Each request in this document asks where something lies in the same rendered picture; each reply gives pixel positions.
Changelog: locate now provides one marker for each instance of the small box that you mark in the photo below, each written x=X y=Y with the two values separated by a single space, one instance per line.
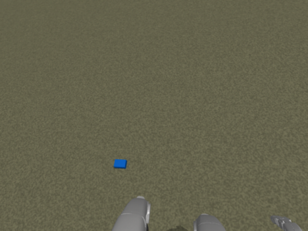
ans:
x=120 y=163

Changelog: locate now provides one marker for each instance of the right robot hand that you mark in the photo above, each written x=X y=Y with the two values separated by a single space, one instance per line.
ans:
x=285 y=223

